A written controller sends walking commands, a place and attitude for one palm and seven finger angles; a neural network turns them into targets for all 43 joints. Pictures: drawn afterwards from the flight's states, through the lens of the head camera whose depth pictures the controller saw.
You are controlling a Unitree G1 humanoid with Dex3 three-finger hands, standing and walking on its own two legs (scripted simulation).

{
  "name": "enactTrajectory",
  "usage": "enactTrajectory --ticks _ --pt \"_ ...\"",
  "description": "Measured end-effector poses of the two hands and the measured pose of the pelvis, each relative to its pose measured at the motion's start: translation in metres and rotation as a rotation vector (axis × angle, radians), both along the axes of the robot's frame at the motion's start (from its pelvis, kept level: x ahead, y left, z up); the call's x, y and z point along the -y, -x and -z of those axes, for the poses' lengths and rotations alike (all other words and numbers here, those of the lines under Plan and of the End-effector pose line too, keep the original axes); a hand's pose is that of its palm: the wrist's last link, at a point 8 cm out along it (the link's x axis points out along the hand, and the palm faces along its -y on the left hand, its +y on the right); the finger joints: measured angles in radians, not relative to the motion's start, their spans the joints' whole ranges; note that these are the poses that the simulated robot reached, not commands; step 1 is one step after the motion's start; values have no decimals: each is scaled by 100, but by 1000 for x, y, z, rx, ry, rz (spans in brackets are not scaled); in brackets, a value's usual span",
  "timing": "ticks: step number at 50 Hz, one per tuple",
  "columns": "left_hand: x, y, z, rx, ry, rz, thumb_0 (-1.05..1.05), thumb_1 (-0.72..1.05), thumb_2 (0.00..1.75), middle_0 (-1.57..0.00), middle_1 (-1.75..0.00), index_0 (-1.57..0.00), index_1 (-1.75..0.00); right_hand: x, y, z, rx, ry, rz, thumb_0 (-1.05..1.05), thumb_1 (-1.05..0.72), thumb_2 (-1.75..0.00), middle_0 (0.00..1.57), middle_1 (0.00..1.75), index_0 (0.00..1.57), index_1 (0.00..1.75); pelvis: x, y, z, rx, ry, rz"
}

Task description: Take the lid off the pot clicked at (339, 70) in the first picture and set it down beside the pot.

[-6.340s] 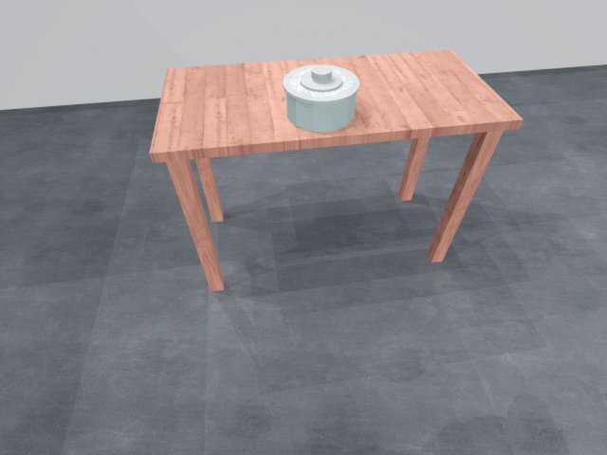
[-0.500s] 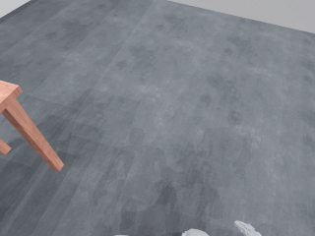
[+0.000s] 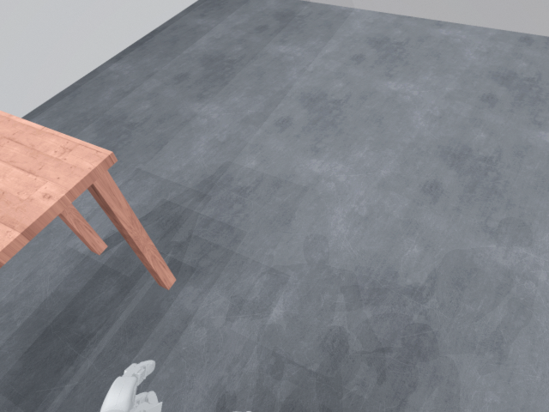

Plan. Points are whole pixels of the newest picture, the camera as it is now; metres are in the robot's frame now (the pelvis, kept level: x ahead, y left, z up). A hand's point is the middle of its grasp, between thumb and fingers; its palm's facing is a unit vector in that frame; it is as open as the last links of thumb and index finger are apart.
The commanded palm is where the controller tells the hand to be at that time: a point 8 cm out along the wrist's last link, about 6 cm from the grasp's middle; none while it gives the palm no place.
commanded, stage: turn to face it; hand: left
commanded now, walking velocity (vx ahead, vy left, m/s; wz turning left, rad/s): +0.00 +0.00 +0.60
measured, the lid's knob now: out of the picture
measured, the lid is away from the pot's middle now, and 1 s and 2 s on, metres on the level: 0.00 0.00 0.00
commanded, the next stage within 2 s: take the last steps up to it in 1.60 s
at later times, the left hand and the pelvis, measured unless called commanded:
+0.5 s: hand out of the picture -0.07 +0.27 -0.19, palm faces +0.38 -0.88 -0.27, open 7.4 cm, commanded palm none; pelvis +0.00 +0.05 -0.01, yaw +19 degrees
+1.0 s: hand out of the picture +0.02 +0.29 -0.13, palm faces +0.57 -0.77 -0.29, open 7.3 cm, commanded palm none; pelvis +0.02 +0.04 +0.00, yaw +37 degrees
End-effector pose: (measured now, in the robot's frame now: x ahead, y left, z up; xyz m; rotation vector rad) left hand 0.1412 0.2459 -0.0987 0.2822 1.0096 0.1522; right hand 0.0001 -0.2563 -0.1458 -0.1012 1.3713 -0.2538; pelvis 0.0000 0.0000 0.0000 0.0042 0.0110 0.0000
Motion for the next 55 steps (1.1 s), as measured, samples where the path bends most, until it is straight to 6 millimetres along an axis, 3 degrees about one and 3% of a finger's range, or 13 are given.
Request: enactTrajectory --ticks 7,12,16,21,25,31,37,47,51,55 --pt "5 57 -4 -62 9 -123 1 91 90 -20 -30 -21 -30 16 -44 -8 43 -9 -123 1 -91 -90 20 30 20 30 9 0 -9 29 -28 -113" --pt "0 105 5 -121 36 -228 1 91 90 -21 -30 -21 -30 9 -88 -14 70 4 -232 1 -91 -90 19 30 20 30 5 0 -9 35 -38 -182" --pt "-12 150 18 -196 62 -318 1 90 90 -21 -30 -21 -30 -14 -133 -21 120 20 -334 1 -91 -90 19 30 20 30 -6 1 -7 28 -32 -230" --pt "-39 206 44 -281 98 -438 1 90 90 -21 -30 -21 -30 -64 -189 -29 228 51 -478 1 -91 -90 19 30 20 30 -33 2 7 15 0 -299" --pt "-60 232 54 -330 107 -512 1 91 90 -20 -30 -21 -30 -101 -209 -39 292 57 -557 0 -91 -90 19 30 20 30 -48 4 9 17 5 -338" --pt "-82 223 38 -248 109 -555 1 91 90 -20 -30 -20 -30 -132 -201 -49 261 46 -613 0 -91 -90 20 30 20 30 -62 6 -6 22 30 -409" --pt "-94 203 25 -150 88 -584 1 91 90 -20 -30 -20 -30 -140 -183 -41 192 13 -634 0 -91 -90 20 30 20 30 -66 4 -11 20 29 -482" --pt "-86 165 5 -40 38 -625 1 91 90 -20 -30 -20 -30 -107 -163 -18 41 2 -652 0 -91 -90 20 30 21 30 -47 -9 -8 5 15 -609" --pt "-72 159 0 5 2 -654 1 91 90 -20 -30 -20 -30 -88 -173 -3 3 -7 -670 1 -91 -90 20 30 21 30 -32 -20 0 -5 -3 -656" --pt "-49 173 -6 -17 -6 -700 0 91 90 -20 -30 -21 -30 -82 -195 0 5 -8 -710 1 -91 -90 20 30 20 30 -22 -25 -3 12 -11 -712"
